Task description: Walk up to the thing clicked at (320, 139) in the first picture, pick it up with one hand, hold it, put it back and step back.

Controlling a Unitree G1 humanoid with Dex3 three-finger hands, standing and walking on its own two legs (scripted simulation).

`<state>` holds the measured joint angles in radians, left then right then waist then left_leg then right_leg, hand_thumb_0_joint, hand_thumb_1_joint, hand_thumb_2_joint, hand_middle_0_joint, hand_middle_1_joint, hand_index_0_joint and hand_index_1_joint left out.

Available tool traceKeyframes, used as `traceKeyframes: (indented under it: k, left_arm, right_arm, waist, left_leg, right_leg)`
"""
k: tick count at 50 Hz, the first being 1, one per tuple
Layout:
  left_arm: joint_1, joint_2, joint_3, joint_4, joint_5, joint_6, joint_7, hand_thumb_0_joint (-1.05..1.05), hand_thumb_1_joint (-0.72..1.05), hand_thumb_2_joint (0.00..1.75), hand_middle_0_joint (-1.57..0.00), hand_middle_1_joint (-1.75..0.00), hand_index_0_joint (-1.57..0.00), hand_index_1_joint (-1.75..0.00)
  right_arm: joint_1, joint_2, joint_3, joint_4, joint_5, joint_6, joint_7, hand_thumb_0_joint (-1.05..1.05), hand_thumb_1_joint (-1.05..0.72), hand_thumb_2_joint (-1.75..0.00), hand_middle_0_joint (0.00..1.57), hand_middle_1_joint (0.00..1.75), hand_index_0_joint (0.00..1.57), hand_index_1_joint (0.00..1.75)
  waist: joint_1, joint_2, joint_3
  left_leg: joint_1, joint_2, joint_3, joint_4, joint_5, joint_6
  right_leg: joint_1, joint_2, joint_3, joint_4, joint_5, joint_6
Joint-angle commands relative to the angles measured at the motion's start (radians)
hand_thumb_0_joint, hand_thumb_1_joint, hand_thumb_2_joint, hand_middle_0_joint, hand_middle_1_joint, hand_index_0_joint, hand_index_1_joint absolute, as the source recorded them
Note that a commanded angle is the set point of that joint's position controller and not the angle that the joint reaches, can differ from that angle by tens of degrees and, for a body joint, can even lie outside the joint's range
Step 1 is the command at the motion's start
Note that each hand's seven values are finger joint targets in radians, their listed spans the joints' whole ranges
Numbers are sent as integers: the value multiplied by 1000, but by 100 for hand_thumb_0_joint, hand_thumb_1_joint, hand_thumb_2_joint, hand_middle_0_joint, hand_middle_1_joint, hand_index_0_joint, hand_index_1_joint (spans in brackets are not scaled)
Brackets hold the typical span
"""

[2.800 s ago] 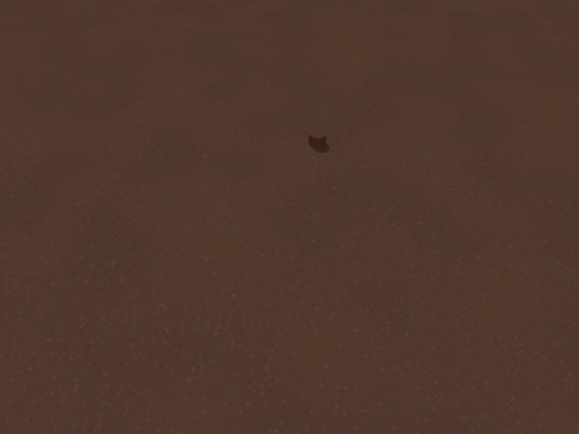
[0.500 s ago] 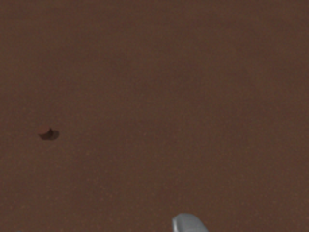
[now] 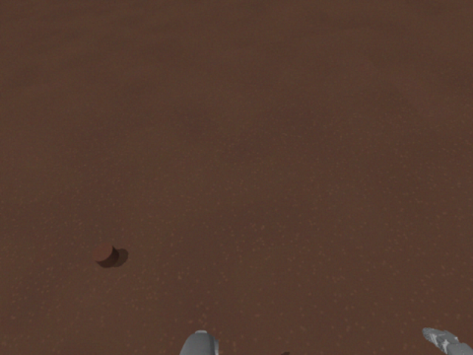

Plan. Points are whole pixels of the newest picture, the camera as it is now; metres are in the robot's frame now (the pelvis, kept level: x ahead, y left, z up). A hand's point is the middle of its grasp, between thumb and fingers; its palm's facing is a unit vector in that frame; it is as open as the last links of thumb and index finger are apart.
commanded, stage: walk up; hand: left
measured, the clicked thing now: (105, 255) +0.69 +0.74 -0.71
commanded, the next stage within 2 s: none
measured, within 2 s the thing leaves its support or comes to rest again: neither
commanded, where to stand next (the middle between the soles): +0.27 +0.71 m, yaw -30 degrees
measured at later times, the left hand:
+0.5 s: hand (29, 313) +0.25 +0.49 -0.13, palm faces -0.24 -0.79 -0.56, open 7.3 cm
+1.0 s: hand out of the picture +0.32 +0.77 -0.15, palm faces -0.26 -0.73 -0.63, open 7.4 cm
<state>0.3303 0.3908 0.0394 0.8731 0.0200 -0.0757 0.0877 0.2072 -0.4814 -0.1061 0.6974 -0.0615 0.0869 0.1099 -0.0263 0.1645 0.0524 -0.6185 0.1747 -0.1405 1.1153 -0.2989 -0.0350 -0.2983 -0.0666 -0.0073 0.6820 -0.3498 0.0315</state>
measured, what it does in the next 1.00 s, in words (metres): steps to the left, turning right: left foot, then right foot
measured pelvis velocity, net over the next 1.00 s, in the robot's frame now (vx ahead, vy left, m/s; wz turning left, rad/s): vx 0.16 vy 0.46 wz -0.30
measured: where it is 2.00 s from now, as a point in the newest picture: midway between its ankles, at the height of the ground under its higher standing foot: outside the picture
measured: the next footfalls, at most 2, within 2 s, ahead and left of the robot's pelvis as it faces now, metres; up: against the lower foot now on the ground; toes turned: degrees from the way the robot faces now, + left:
left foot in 0.12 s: +0.13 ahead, +0.27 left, +0.00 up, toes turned +0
right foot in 0.48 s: +0.22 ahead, +0.11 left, +0.00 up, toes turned -17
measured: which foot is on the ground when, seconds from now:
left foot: up 0.00-0.10, down 0.12-0.50, up 0.52-0.86, down 0.88-1.00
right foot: down 0.00-0.14, up 0.16-0.46, down 0.48-0.90, up 0.92-1.00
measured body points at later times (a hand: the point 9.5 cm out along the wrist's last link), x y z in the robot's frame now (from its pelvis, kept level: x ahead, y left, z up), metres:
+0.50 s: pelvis +0.11 +0.22 -0.01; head +0.14 +0.17 +0.43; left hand +0.26 +0.53 -0.09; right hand +0.08 -0.11 -0.14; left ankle +0.09 +0.27 -0.71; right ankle +0.18 +0.13 -0.72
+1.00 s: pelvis +0.16 +0.46 -0.03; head +0.19 +0.44 +0.42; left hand +0.33 +0.80 -0.11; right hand +0.12 +0.11 -0.13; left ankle +0.20 +0.57 -0.71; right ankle +0.16 +0.25 -0.66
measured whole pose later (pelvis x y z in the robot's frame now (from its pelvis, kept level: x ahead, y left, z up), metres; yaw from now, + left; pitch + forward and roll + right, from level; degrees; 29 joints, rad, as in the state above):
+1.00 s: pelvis +0.16 +0.46 -0.03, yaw -17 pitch -1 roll -2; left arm 0.28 0.50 0.09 0.90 0.03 -0.02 0.13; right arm 0.28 -0.46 -0.11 0.71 -0.08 0.08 0.07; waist -0.04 0.07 0.11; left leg -0.46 0.08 0.02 1.02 -0.54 0.00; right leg -0.68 -0.03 0.13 1.22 -0.52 -0.05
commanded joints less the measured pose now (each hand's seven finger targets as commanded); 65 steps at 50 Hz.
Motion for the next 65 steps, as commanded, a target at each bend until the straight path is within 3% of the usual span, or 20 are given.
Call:
traceKeyframes:
  k: [1,4,6,8,9,13,17,22,24,25,27,32,41,43,45,46,55,60,62,65]
  left_arm:
    - [-21,424,137,-81,20,-34,29,0,90,90,-20,-30,-20,-30]
    - [-26,443,140,-83,22,-24,33,0,90,90,-20,-30,-20,-30]
    - [-75,364,116,-92,21,-10,40,0,90,90,-20,-30,-20,-30]
    - [-10,198,60,-104,-4,-4,60,0,90,90,-20,-30,-20,-30]
    - [18,237,61,-70,-5,-5,76,0,90,90,-20,-30,-20,-30]
    - [73,323,85,19,-49,-3,48,0,90,90,-20,-30,-20,-30]
    - [65,256,63,-2,-48,-4,37,0,90,90,-20,-30,-20,-30]
    - [257,265,99,23,-32,4,46,0,90,90,-20,-30,-20,-30]
    - [375,373,146,27,-11,7,68,0,90,90,-20,-30,-20,-30]
    - [274,401,145,-40,-2,11,75,0,90,90,-20,-30,-20,-30]
    - [67,393,134,-123,-12,7,80,0,90,90,-20,-30,-20,-30]
    - [-14,356,136,-136,10,-11,50,0,90,90,-20,-30,-20,-30]
    - [9,451,167,-136,39,-5,33,0,90,90,-20,-30,-20,-30]
    - [-85,438,156,-151,33,0,34,0,90,90,-20,-30,-20,-30]
    - [-86,243,95,-143,19,17,47,0,90,90,-20,-30,-20,-30]
    - [-127,258,92,-167,5,13,69,0,90,90,-20,-30,-20,-30]
    - [36,259,85,-53,-52,12,45,0,90,90,-20,-30,-20,-30]
    - [270,294,114,-21,-32,10,65,0,90,90,-20,-30,-20,-30]
    - [204,345,129,-93,-6,19,75,0,90,90,-20,-30,-20,-30]
    - [-34,347,127,-169,-17,1,82,0,90,90,-20,-30,-20,-30]
  right_arm:
    - [-24,-152,-64,-89,1,-8,10,0,-90,-90,20,30,20,30]
    - [-1,-172,-81,-79,2,-19,7,0,-90,-90,20,30,20,30]
    - [215,-182,-106,-5,-12,-30,-8,0,-90,-90,20,30,20,30]
    - [211,-331,-128,-10,-17,-54,-37,0,-90,-90,20,30,20,30]
    - [104,-384,-141,-30,4,-56,-47,0,-90,-90,20,30,20,30]
    - [9,-188,-81,-73,-4,-61,-66,0,-90,-90,20,30,20,30]
    - [25,-141,-57,-85,-16,-56,-67,0,-90,-90,20,30,20,30]
    - [-87,-128,-49,-161,-13,-33,-59,0,-90,-90,20,30,20,30]
    - [-19,-66,-30,-175,7,-31,-54,0,-90,-90,20,30,20,30]
    - [81,-92,-33,-149,6,-12,-59,0,-90,-90,20,30,20,30]
    - [98,-184,-72,-130,-10,7,-74,0,-90,-90,20,30,20,30]
    - [107,-192,-76,-68,-14,16,-32,0,-90,-90,20,30,20,30]
    - [61,-171,-83,-96,-9,11,-13,0,-90,-90,20,30,20,30]
    - [205,-175,-97,-57,-8,-1,-21,0,-90,-90,20,30,20,30]
    - [342,-262,-121,-27,-43,-23,-43,0,-90,-90,20,30,20,30]
    - [197,-367,-126,-62,-21,-33,-55,0,-90,-90,20,30,20,30]
    - [83,-160,-66,-119,-20,-36,-83,0,-90,-90,20,30,20,30]
    - [21,-95,-46,-178,-3,-15,-70,0,-90,-90,20,30,20,30]
    - [155,-96,-45,-158,1,-3,-74,0,-90,-90,20,30,20,30]
    - [109,-214,-90,-145,-15,11,-91,0,-90,-90,20,30,20,30]
  waist:
    - [-13,-369,48]
    - [-35,-355,-36]
    - [-171,-186,-141]
    - [-152,320,-75]
    - [-97,338,-94]
    - [-39,103,-49]
    - [-54,68,-70]
    - [77,-35,-99]
    - [147,-298,-165]
    - [83,-286,-211]
    - [30,-192,-94]
    - [-11,-231,18]
    - [37,-371,-50]
    - [-65,-322,-99]
    - [-165,169,-29]
    - [-113,300,29]
    - [-38,96,-33]
    - [109,-101,-147]
    - [57,-201,-219]
    - [6,-118,-84]
  left_leg:
    - [98,-8,100,-143,9,6]
    - [250,-57,160,-251,-100,19]
    - [540,-131,193,-468,-104,40]
    - [585,179,-332,-795,-58,52]
    - [538,237,-492,-850,-184,152]
    - [502,75,-23,-607,304,144]
    - [547,59,81,-567,610,218]
    - [223,11,193,-378,464,141]
    - [-113,-105,182,-28,-95,39]
    - [-138,-122,79,158,-280,1]
    - [-138,-88,-8,338,-287,-13]
    - [0,-66,17,261,-118,34]
    - [117,-75,149,-95,-243,49]
    - [314,-95,183,-322,-162,66]
    - [396,6,-120,-678,-346,73]
    - [270,142,-439,-815,-253,157]
    - [452,34,-10,-507,575,188]
    - [212,-92,130,-197,451,46]
    - [-132,-134,29,159,-291,-38]
    - [-89,-52,-97,405,-249,-15]
  right_leg:
    - [-214,-119,161,-258,-69,-213]
    - [-217,-124,152,-144,72,-210]
    - [-315,-60,67,211,167,-144]
    - [-670,177,23,644,-294,-81]
    - [-630,84,85,723,-247,-118]
    - [-496,17,59,574,-41,-83]
    - [-366,38,-59,296,-31,-50]
    - [140,46,-93,-53,279,-99]
    - [464,-149,269,-171,220,-195]
    - [394,-355,591,-283,-18,-268]
    - [124,-462,722,-369,-192,-399]
    - [-181,-210,306,-278,-236,-238]
    - [-229,-171,271,-156,-210,-234]
    - [-322,-158,217,-38,-150,-191]
    - [-618,137,-12,539,-280,-81]
    - [-673,193,73,638,-321,-81]
    - [-347,67,-30,330,-95,-55]
    - [230,24,16,-208,323,-98]
    - [410,-368,557,-178,324,-305]
    - [35,-451,613,-265,80,-412]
